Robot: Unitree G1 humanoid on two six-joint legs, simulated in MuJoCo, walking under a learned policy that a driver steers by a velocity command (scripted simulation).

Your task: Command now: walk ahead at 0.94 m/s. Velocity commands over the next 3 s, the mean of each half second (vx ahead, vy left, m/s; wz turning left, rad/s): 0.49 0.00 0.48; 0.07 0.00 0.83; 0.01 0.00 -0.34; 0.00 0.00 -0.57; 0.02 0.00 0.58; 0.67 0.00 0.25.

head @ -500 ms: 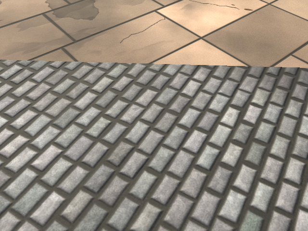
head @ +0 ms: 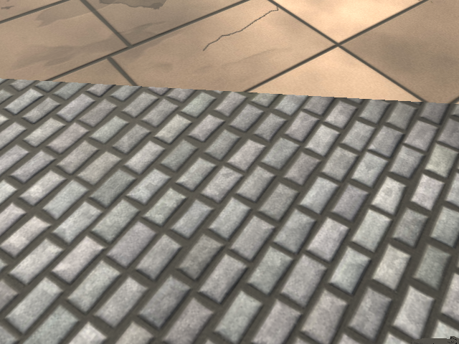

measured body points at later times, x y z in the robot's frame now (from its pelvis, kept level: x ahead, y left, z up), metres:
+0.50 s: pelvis +0.32 -0.01 +0.01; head +0.38 -0.01 +0.45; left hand +0.48 +0.28 -0.07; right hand +0.48 -0.28 -0.11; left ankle +0.19 +0.09 -0.61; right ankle +0.48 -0.08 -0.71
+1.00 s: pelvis +0.38 +0.04 +0.03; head +0.39 +0.10 +0.47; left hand +0.31 +0.37 -0.09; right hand +0.69 -0.07 -0.03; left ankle +0.35 +0.12 -0.71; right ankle +0.49 -0.08 -0.63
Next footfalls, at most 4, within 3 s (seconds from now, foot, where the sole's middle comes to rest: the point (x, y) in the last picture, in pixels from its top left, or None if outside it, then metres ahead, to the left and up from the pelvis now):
0.36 right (274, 324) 0.52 -0.07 -0.75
0.80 left None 0.38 0.15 -0.75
1.22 right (259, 321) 0.52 -0.03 -0.75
1.52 left None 0.39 0.17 -0.75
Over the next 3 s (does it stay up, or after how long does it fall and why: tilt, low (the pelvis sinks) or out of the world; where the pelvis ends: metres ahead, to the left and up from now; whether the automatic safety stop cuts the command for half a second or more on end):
stays up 0.62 0.19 0.00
